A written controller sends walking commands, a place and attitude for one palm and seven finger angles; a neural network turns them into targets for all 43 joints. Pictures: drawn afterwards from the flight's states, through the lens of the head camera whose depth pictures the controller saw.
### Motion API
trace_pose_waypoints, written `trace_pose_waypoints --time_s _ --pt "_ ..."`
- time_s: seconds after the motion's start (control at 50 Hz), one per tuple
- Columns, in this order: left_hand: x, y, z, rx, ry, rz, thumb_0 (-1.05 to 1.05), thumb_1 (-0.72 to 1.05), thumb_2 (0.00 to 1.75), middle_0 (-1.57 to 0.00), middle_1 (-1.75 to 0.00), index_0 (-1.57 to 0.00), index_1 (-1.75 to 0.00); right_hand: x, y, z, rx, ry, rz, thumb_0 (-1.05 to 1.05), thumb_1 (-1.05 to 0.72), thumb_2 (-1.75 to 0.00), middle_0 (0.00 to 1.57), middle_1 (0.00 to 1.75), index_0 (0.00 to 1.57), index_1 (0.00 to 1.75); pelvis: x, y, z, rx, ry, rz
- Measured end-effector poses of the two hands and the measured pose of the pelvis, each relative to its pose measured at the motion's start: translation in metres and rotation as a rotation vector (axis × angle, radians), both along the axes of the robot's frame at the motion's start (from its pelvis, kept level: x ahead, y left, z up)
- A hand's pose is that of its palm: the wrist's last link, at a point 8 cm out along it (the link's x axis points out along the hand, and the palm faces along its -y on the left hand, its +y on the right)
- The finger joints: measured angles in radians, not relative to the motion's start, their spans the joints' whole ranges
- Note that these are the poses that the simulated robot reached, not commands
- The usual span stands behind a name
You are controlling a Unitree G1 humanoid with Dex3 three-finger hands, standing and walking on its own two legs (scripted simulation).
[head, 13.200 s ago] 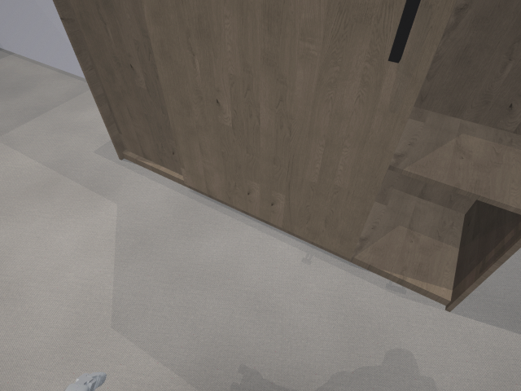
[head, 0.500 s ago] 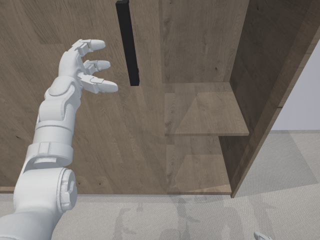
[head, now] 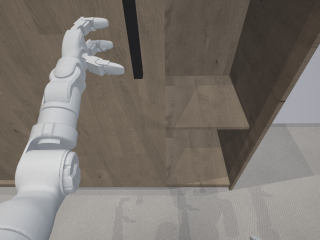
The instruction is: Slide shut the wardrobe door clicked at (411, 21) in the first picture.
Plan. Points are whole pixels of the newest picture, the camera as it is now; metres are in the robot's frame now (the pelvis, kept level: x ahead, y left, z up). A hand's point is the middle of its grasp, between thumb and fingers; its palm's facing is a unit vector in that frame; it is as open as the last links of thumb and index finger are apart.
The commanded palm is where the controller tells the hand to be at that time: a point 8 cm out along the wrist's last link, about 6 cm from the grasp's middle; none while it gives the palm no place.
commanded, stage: move the hooked fingers beside the handle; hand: left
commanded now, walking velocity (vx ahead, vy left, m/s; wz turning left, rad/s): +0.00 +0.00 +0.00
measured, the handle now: (135, 36) +0.54 +0.06 +0.26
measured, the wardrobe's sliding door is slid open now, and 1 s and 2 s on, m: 0.41 0.41 0.41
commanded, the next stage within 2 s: none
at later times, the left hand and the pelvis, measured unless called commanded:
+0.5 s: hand (106, 54) +0.45 +0.12 +0.26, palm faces +0.02 -1.00 -0.02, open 14.0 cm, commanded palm +0.43 +0.17 +0.25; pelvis +0.00 +0.00 +0.00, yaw +0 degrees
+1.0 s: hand (103, 57) +0.46 +0.13 +0.25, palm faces +0.04 -1.00 +0.01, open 14.0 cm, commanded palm +0.44 +0.18 +0.25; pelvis +0.00 -0.01 +0.00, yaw -1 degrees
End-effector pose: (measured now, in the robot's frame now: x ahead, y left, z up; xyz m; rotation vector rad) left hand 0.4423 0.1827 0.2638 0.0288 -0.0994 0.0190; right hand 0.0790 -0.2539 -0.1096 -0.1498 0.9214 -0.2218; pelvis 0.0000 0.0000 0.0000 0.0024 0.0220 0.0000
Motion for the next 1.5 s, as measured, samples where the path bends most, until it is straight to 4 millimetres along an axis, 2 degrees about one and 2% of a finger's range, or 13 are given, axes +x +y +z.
trace_pose_waypoints --time_s 0.08,0.2,0.28,0.44,0.62,0.74,0.8,0.9,1.0,1.14,1.32,1.4,1.5 --pt "0.004 -0.009 0.003 -0.030 0.030 -0.039 -0.02 -0.50 0.30 -0.30 -1.20 -0.30 -1.20 -0.015 -0.002 -0.004 -0.001 0.038 -0.027 0.01 -0.90 -0.90 0.20 0.30 0.20 0.30 0.003 0.002 0.000 0.000 0.003 -0.005" --pt "0.002 -0.017 -0.018 -0.041 0.094 -0.025 -0.01 -0.50 0.30 -0.30 -1.20 -0.30 -1.20 -0.020 -0.003 -0.004 0.007 0.028 -0.052 0.01 -0.90 -0.90 0.20 0.30 0.20 0.30 0.003 0.004 0.001 0.001 0.001 -0.021" --pt "-0.005 -0.013 -0.018 -0.047 0.040 0.008 -0.02 -0.50 0.30 -0.30 -1.20 -0.30 -1.20 -0.014 -0.002 -0.001 0.010 -0.002 -0.048 0.01 -0.90 -0.90 0.20 0.30 0.20 0.30 0.001 0.002 0.001 0.002 -0.010 -0.028" --pt "-0.015 -0.006 0.005 0.003 0.021 0.015 -0.02 -0.50 0.30 -0.30 -1.20 -0.30 -1.20 0.011 -0.002 0.005 0.012 -0.056 0.001 0.01 -0.90 -0.90 0.20 0.30 0.20 0.30 -0.002 -0.004 0.001 0.000 -0.019 -0.005" --pt "-0.015 -0.017 -0.015 -0.030 0.097 -0.001 -0.01 -0.51 0.30 -0.30 -1.20 -0.30 -1.20 0.025 -0.007 0.008 -0.003 -0.087 0.034 0.01 -0.90 -0.90 0.20 0.30 0.20 0.30 -0.007 -0.008 0.000 0.001 -0.013 0.011" --pt "-0.008 -0.020 0.004 -0.018 -0.004 0.014 -0.02 -0.50 0.30 -0.30 -1.20 -0.30 -1.20 0.016 -0.010 0.006 0.003 -0.078 0.015 0.01 -0.90 -0.90 0.20 0.30 0.20 0.30 -0.005 -0.011 0.000 0.005 -0.011 0.000" --pt "-0.002 -0.016 0.008 -0.015 0.022 0.013 -0.02 -0.50 0.30 -0.30 -1.20 -0.30 -1.20 0.007 -0.012 0.002 0.009 -0.050 -0.003 0.01 -0.90 -0.90 0.20 0.30 0.20 0.30 -0.002 -0.012 0.000 0.005 -0.004 -0.003" --pt "0.003 -0.005 -0.007 -0.018 0.108 0.017 -0.01 -0.50 0.30 -0.30 -1.20 -0.30 -1.20 -0.009 -0.018 -0.003 0.009 0.005 -0.030 0.01 -0.90 -0.90 0.20 0.30 0.20 0.30 0.002 -0.013 0.001 0.005 0.006 -0.007" --pt "-0.002 0.005 -0.018 -0.040 0.052 0.018 -0.01 -0.50 0.30 -0.30 -1.20 -0.30 -1.20 -0.017 -0.022 -0.003 -0.006 0.032 -0.045 0.01 -0.90 -0.90 0.20 0.30 0.20 0.30 0.005 -0.013 0.001 0.006 0.001 -0.012" --pt "-0.007 0.002 -0.005 -0.006 -0.001 -0.006 -0.02 -0.51 0.30 -0.30 -1.20 -0.30 -1.20 0.001 -0.021 0.002 -0.014 -0.009 -0.027 0.01 -0.90 -0.90 0.20 0.30 0.20 0.30 0.006 -0.010 0.001 0.002 -0.005 -0.003" --pt "-0.004 -0.013 -0.017 -0.044 0.084 -0.016 -0.02 -0.51 0.30 -0.30 -1.20 -0.30 -1.20 0.036 -0.006 0.008 0.008 -0.092 0.015 0.01 -0.90 -0.90 0.20 0.30 0.20 0.30 0.005 -0.005 0.000 0.004 0.001 -0.001" --pt "-0.004 -0.013 -0.007 -0.024 0.028 0.009 -0.02 -0.50 0.30 -0.30 -1.20 -0.30 -1.20 0.040 0.001 0.010 0.021 -0.110 0.025 0.01 -0.90 -0.90 0.20 0.30 0.20 0.30 0.004 -0.005 0.000 0.005 -0.003 -0.004" --pt "-0.002 -0.009 0.001 -0.016 0.037 0.012 -0.02 -0.50 0.30 -0.30 -1.20 -0.30 -1.20 0.034 0.003 0.007 0.027 -0.079 0.026 0.01 -0.90 -0.90 0.20 0.30 0.20 0.30 0.005 -0.005 0.000 0.004 -0.003 -0.001"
